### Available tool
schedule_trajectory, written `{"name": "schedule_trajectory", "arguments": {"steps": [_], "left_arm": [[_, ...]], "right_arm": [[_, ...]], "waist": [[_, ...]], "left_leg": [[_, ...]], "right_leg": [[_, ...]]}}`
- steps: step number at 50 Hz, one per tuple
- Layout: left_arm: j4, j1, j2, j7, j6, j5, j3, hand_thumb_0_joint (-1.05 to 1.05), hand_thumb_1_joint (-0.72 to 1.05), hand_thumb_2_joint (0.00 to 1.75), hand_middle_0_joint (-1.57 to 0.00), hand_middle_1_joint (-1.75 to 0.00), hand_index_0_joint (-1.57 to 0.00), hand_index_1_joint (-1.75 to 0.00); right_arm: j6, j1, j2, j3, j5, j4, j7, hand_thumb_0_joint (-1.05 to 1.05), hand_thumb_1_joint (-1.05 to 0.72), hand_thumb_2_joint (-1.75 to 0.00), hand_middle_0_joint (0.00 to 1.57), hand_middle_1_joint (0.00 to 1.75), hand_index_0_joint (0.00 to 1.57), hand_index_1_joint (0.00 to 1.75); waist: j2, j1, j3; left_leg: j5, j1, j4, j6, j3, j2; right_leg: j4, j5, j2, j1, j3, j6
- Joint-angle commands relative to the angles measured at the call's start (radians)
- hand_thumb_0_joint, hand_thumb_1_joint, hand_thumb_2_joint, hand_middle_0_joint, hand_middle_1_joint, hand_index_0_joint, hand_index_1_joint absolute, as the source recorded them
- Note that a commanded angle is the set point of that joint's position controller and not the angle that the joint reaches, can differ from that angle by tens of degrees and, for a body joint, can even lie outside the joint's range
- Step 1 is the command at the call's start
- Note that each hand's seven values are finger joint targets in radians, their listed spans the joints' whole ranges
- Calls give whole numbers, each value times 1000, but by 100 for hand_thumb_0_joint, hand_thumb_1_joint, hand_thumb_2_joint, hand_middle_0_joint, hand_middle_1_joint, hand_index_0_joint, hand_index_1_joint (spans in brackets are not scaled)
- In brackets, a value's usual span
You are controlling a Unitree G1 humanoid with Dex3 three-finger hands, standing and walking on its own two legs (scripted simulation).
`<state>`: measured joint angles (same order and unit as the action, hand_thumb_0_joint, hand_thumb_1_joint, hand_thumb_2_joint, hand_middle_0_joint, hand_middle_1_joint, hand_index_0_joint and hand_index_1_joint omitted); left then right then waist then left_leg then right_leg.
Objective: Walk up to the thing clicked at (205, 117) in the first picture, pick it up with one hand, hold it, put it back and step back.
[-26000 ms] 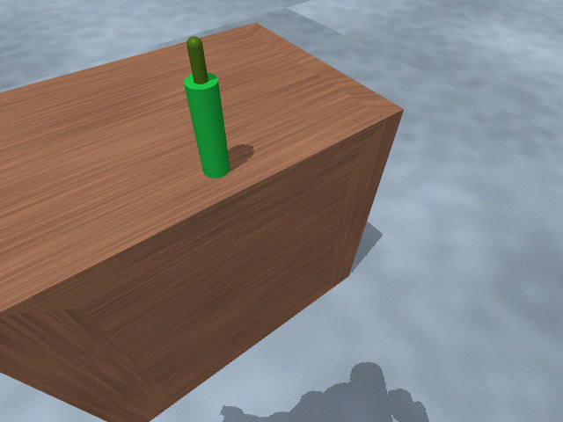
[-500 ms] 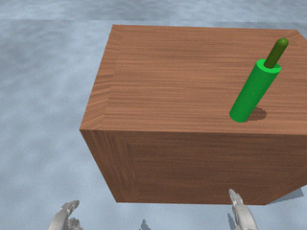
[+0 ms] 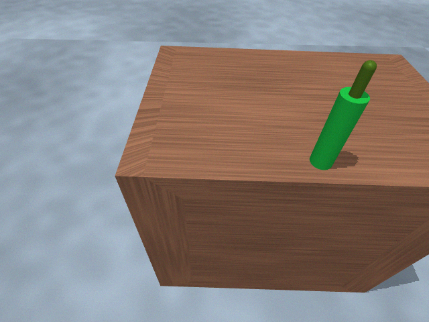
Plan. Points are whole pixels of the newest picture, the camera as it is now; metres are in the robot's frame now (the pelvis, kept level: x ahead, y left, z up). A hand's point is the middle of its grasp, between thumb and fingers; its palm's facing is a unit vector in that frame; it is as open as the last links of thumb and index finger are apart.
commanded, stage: home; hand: right
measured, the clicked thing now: (341, 120) +0.44 -0.26 +0.15
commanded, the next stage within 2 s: stand in 1.12 s
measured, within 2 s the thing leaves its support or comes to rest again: neither
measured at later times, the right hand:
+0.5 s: hand out of the picture +0.07 -0.25 -0.15, palm faces -0.06 +0.93 -0.35, open 17.6 cm
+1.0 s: hand out of the picture +0.07 -0.25 -0.15, palm faces -0.03 +0.93 -0.35, open 17.5 cm
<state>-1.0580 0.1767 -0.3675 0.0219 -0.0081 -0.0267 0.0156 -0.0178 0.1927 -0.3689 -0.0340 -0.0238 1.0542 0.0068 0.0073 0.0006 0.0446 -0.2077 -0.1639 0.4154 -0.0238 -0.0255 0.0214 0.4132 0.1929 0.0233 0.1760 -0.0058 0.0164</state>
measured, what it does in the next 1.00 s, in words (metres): stands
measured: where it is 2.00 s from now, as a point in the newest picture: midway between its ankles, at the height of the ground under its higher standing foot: outside the picture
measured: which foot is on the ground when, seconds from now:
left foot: down 0.00-1.00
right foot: down 0.00-1.00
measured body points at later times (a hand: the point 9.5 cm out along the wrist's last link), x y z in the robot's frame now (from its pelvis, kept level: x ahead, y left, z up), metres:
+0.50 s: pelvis +0.00 +0.00 +0.00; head +0.00 +0.00 +0.45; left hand +0.06 +0.30 -0.13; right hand +0.07 -0.30 -0.13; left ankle +0.01 +0.14 -0.74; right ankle +0.02 -0.13 -0.74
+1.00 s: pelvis +0.01 +0.00 +0.00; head +0.01 +0.00 +0.45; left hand +0.08 +0.30 -0.13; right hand +0.07 -0.30 -0.13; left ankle +0.01 +0.14 -0.74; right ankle +0.02 -0.13 -0.74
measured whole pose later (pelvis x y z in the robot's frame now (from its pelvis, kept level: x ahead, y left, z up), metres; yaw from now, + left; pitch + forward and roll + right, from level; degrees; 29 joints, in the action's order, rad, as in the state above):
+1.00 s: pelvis +0.01 +0.00 +0.00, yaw -1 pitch -3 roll +0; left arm -1.14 0.12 -0.36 0.01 0.00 -0.02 0.01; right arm -0.02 0.14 -0.36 -0.02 -0.01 1.12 0.00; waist 0.00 0.00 0.05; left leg -0.18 -0.12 0.34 -0.02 -0.01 0.02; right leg 0.34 0.16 0.02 0.13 0.01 0.02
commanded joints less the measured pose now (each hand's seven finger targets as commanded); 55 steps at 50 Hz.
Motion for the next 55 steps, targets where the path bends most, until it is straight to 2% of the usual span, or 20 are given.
{"name": "schedule_trajectory", "arguments": {"steps": [1, 3, 6, 7, 9, 17, 22, 26, 28, 31, 34, 42, 48, 52, 55], "left_arm": [[45, -58, -222, -17, 31, 10, -43, 0, 90, 90, -20, -30, -20, -30], [33, -50, -213, -16, 34, 12, -41, 0, 90, 90, -20, -30, -20, -30], [18, -49, -213, -20, 33, 11, -41, 0, 90, 90, -20, -30, -20, -30], [16, -50, -211, -20, 35, 11, -42, 0, 90, 90, -20, -30, -20, -30], [9, -55, -212, -22, 31, 13, -43, 0, 90, 90, -20, -30, -20, -30], [-12, -52, -203, -23, 31, 14, -39, 0, 90, 90, -20, -30, -20, -30], [-22, -59, -204, -24, 29, 15, -40, 0, 90, 90, -20, -30, -20, -30], [-22, -69, -207, -26, 34, 15, -41, 0, 90, 90, -20, -30, -20, -30], [-21, -71, -207, -26, 33, 15, -43, 0, 90, 90, -20, -30, -20, -30], [-25, -78, -202, -27, 32, 16, -41, 0, 90, 90, -20, -30, -20, -30], [-26, -80, -203, -27, 32, 17, -43, 0, 90, 90, -20, -30, -20, -30], [-30, -90, -205, -27, 30, 16, -46, 0, 90, 90, -20, -30, -20, -30], [-31, -88, -204, -27, 32, 17, -46, 0, 90, 90, -20, -30, -20, -30], [-32, -86, -195, -27, 30, 18, -44, 0, 90, 90, -20, -30, -20, -30], [-33, -92, -207, -27, 28, 16, -49, 0, 90, 90, -20, -30, -20, -30]], "right_arm": [[-20, -39, -220, 50, 5, -42, -10, 0, 61, -1, 4, 4, 4, 4], [-23, -42, -220, 50, 4, -32, -11, 0, 61, -2, 4, 4, 4, 4], [-21, -49, -213, 49, 5, -23, -12, 0, 61, -1, 4, 4, 4, 4], [-21, -50, -214, 49, 6, -20, -13, 0, 61, -1, 4, 4, 4, 4], [-21, -49, -210, 49, 6, -14, -15, 0, 61, -1, 4, 4, 4, 4], [-20, -69, -209, 48, 12, -3, -18, 0, 59, -3, 5, 4, 5, 4], [-15, -73, -212, 51, 14, 3, -18, 0, 58, -3, 5, 5, 5, 5], [-16, -73, -211, 52, 14, 2, -16, 0, 58, -3, 5, 5, 5, 5], [-16, -70, -208, 51, 13, 3, -17, 0, 58, -4, 5, 5, 5, 5], [-16, -91, -208, 52, 15, 3, -17, 0, 58, -3, 5, 5, 5, 5], [-15, -82, -207, 53, 14, 9, -18, 0, 58, -3, 5, 4, 5, 4], [-13, -88, -206, 55, 14, 12, -18, 0, 59, -3, 5, 4, 5, 4], [-14, -83, -202, 56, 14, 13, -19, 0, 58, -3, 5, 5, 5, 5], [-14, -89, -207, 57, 14, 16, -19, 0, 58, -3, 5, 5, 5, 5], [-13, -81, -197, 56, 14, 15, -19, 0, 59, -3, 5, 4, 5, 4]], "waist": [[12, 0, -27], [-12, -4, -37], [9, -6, -28], [4, -8, -38], [1, -6, -24], [-15, -11, -45], [-10, -9, -28], [5, -5, -51], [-2, -3, -50], [-4, -6, -61], [0, -5, -65], [-9, -5, -40], [-9, -2, -67], [-17, -8, -58], [3, -2, -34]], "left_leg": [[-51, -25, -104, 56, -80, 77], [-35, -12, -109, 57, -82, 82], [-24, -25, -111, 53, -84, 80], [0, -6, -107, 55, -83, 87], [3, -17, -115, 50, -82, 84], [57, 3, -121, 49, -80, 96], [12, 5, -133, 49, -77, 93], [90, 27, -118, 48, -72, 97], [77, 16, -123, 48, -67, 95], [126, 37, -119, 45, -70, 101], [120, 38, -119, 44, -62, 99], [70, 25, -137, 41, -63, 99], [133, 40, -130, 43, -60, 103], [116, 35, -135, 44, -64, 106], [73, 21, -152, 38, -66, 99]], "right_leg": [[-135, 112, 91, -1, 116, -51], [-128, 64, 87, -8, 111, -48], [-133, 66, 84, -11, 104, -43], [-127, 30, 88, -18, 106, -44], [-127, 40, 85, -15, 104, -43], [-112, -45, 89, -39, 94, -43], [-128, -7, 89, -22, 100, -42], [-124, -68, 95, -43, 100, -40], [-125, -79, 97, -53, 102, -38], [-119, -112, 95, -53, 95, -39], [-125, -122, 98, -66, 97, -37], [-138, -53, 95, -55, 101, -38], [-124, -140, 102, -82, 97, -38], [-130, -116, 101, -80, 95, -36], [-136, -62, 95, -59, 93, -33]]}}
